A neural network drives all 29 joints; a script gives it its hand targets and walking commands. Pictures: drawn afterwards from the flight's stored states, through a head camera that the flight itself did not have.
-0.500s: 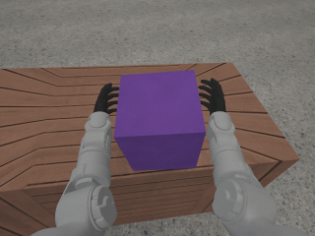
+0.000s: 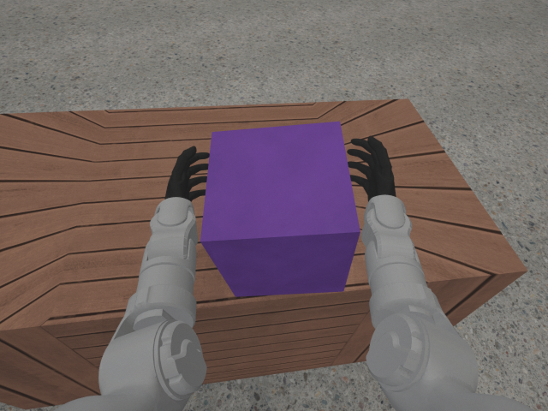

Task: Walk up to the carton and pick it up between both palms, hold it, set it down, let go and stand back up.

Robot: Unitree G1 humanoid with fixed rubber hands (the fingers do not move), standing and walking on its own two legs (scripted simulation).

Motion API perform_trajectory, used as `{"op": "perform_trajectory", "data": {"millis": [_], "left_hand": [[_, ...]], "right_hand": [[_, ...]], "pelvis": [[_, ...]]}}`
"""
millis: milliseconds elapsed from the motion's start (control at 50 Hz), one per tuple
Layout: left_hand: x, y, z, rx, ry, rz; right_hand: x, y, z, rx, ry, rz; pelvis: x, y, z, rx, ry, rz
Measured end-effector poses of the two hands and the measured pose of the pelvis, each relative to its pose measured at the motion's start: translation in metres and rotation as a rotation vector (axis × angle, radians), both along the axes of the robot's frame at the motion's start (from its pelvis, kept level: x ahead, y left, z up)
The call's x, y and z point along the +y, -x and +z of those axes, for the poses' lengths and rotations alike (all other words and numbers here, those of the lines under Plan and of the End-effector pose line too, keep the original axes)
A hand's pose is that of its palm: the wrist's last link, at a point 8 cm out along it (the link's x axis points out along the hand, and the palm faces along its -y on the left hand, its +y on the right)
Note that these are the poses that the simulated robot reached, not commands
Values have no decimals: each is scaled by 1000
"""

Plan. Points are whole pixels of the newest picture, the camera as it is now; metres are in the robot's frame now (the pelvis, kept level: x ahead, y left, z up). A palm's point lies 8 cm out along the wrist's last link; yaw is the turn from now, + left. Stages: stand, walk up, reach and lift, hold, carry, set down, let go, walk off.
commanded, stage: set down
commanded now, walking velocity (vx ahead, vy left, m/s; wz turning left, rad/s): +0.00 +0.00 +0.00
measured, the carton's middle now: (282, 217) +0.43 +0.03 +0.00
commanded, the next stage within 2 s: none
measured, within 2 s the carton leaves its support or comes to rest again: rests again in 1.82 s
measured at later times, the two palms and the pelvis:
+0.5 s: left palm (181, 198) +0.39 +0.18 +0.08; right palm (380, 192) +0.42 -0.11 +0.11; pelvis +0.00 +0.00 +0.00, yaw +0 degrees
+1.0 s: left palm (184, 198) +0.39 +0.18 +0.08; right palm (383, 195) +0.41 -0.12 +0.10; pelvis +0.00 +0.00 +0.00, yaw +0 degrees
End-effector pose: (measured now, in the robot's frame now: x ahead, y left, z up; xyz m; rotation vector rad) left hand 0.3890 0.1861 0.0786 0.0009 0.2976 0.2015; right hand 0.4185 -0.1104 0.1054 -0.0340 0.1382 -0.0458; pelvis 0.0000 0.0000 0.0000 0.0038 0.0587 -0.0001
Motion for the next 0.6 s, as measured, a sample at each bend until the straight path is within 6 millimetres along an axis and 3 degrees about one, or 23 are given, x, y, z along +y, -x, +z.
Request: {"op": "perform_trajectory", "data": {"millis": [600], "left_hand": [[-3, 0, 0, -7, 9, -5]], "right_hand": [[-3, 3, -1, 1, 19, -5]], "pelvis": [[2, -1, 0, -19, -1, -5]]}}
